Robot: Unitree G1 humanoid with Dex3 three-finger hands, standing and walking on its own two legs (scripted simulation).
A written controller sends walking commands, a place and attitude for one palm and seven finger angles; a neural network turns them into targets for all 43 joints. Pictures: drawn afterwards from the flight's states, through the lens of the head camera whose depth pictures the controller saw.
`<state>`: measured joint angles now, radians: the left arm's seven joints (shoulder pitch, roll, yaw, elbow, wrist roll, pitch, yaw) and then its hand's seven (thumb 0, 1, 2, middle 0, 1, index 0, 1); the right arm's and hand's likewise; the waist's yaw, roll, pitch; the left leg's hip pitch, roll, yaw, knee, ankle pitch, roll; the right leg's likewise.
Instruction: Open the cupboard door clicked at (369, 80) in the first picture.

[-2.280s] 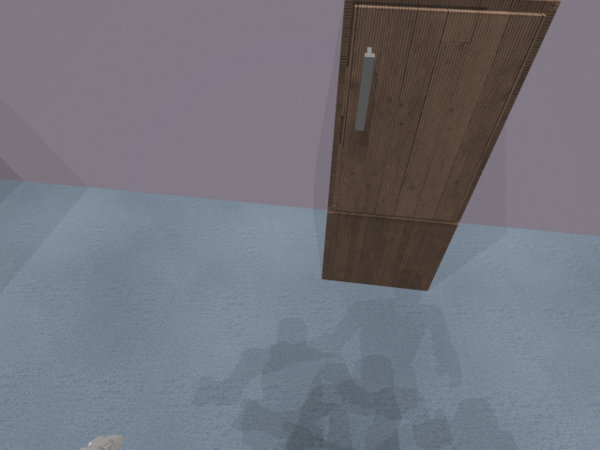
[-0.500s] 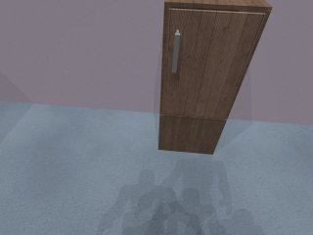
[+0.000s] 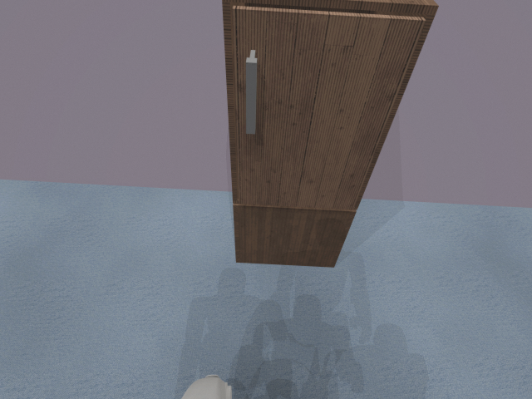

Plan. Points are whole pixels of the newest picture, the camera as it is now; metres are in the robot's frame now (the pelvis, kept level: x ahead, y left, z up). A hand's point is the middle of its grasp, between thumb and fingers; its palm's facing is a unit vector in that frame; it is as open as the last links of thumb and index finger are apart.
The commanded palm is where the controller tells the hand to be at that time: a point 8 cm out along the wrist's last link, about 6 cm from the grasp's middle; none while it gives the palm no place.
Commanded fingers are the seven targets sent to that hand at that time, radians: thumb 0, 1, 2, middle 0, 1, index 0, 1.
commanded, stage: take the last steps up to it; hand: left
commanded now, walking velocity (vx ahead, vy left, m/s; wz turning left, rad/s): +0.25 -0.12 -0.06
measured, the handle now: (251, 93) +0.72 +0.10 +0.08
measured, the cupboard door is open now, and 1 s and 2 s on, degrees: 0 0 0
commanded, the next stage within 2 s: come to a stop and stand still in 0.24 s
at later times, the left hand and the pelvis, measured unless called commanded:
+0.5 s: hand (174, 351) +0.23 +0.19 -0.17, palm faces -0.01 -0.99 -0.15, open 7.4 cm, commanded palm none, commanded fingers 0.00 0.90 0.90 -0.20 -0.30 -0.20 -0.30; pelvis +0.16 +0.01 +0.01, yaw -3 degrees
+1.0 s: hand (194, 346) +0.24 +0.15 -0.15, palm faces +0.05 -0.97 -0.25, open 7.4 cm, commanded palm none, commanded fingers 0.00 0.90 0.90 -0.20 -0.30 -0.20 -0.30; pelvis +0.14 -0.03 +0.00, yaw -1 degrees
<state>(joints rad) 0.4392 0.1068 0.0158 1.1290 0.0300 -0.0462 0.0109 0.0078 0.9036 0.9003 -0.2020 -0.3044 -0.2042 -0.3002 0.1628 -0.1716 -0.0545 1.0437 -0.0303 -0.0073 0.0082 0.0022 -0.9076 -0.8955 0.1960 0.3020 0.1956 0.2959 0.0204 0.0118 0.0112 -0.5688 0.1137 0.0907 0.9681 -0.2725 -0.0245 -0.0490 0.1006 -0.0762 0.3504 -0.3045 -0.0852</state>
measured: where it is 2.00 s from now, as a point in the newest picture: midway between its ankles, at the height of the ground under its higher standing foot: outside the picture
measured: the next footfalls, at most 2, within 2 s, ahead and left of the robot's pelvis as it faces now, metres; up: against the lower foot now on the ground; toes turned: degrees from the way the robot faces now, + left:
left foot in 0.14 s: +0.18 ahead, +0.10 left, +0.00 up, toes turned +9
right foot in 0.66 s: +0.28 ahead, -0.15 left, +0.00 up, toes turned -10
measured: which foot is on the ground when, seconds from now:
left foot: up 0.00-0.12, down 0.14-0.66, up 0.68-1.00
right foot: down 0.00-0.14, up 0.16-0.64, down 0.66-1.00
